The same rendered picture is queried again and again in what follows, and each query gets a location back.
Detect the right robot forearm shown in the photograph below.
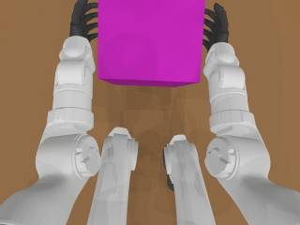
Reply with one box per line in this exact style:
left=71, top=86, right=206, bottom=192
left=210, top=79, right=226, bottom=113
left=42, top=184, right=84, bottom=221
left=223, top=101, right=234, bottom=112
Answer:
left=202, top=42, right=266, bottom=147

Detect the robot right upper arm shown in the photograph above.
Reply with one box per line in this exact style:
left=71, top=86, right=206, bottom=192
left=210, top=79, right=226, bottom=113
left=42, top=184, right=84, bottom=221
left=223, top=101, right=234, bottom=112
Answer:
left=204, top=134, right=300, bottom=225

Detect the robot left upper arm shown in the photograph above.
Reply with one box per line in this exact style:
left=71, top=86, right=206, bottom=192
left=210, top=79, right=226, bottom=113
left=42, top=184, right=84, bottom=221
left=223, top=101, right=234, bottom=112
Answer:
left=0, top=133, right=101, bottom=225

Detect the left robot forearm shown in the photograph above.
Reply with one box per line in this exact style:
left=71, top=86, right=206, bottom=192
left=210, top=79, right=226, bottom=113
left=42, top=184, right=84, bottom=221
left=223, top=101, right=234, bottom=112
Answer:
left=36, top=36, right=96, bottom=168

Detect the robot right foot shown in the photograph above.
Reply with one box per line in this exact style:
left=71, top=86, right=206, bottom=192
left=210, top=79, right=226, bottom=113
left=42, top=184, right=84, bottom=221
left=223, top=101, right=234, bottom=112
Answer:
left=162, top=144, right=174, bottom=191

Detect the robot right hand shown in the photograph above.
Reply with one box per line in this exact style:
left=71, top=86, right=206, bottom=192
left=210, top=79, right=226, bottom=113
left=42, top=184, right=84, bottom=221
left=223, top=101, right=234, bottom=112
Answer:
left=202, top=3, right=230, bottom=52

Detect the robot left hand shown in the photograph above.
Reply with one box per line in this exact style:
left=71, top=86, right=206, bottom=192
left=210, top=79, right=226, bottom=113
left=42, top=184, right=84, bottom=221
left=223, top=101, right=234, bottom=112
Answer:
left=69, top=0, right=98, bottom=42

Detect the left robot thigh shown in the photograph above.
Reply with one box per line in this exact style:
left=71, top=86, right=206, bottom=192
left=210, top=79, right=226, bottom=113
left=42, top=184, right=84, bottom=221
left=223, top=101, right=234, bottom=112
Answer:
left=86, top=133, right=139, bottom=225

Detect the carton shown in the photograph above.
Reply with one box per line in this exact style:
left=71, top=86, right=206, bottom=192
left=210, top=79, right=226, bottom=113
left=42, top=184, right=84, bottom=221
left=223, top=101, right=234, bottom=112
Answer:
left=97, top=0, right=205, bottom=87

